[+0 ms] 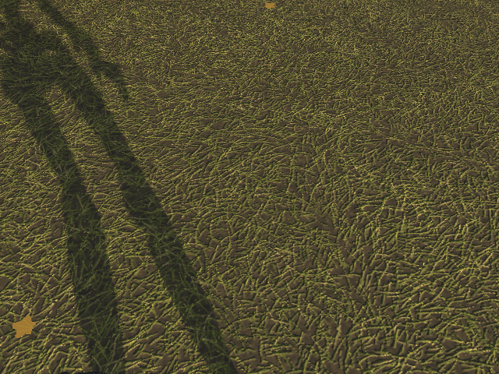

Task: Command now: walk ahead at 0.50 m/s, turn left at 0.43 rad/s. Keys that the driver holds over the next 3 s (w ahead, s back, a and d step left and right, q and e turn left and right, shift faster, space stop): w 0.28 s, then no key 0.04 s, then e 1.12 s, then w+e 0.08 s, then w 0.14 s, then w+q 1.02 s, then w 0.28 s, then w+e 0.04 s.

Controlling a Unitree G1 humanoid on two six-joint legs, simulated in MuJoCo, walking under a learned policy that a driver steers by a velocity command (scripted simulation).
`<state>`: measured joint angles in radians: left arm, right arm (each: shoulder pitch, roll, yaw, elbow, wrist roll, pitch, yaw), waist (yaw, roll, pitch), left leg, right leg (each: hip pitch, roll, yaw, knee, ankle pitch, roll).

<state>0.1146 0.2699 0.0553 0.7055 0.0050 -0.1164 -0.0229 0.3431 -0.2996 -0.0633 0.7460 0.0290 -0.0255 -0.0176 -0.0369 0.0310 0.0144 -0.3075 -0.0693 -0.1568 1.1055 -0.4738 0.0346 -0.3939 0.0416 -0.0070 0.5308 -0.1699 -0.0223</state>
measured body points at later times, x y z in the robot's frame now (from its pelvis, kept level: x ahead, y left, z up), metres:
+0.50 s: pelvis +0.24 +0.05 +0.00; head +0.28 +0.07 +0.45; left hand +0.25 +0.33 -0.14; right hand +0.47 -0.17 -0.07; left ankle +0.33 +0.16 -0.73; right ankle +0.12 -0.10 -0.65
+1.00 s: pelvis +0.30 +0.02 +0.01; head +0.34 -0.02 +0.46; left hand +0.51 +0.26 -0.07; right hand +0.38 -0.30 -0.11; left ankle +0.32 +0.16 -0.66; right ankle +0.30 -0.08 -0.73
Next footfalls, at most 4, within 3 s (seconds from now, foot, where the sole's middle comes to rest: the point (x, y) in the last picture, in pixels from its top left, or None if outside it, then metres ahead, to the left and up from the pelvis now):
0.40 left None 0.37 0.16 -0.76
0.86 right None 0.34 -0.09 -0.76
1.32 left None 0.42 0.12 -0.76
1.74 right None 0.29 -0.12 -0.76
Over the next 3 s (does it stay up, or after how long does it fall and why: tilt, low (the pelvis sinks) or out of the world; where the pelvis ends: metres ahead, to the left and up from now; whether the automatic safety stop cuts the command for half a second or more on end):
stays up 0.91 -0.28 0.02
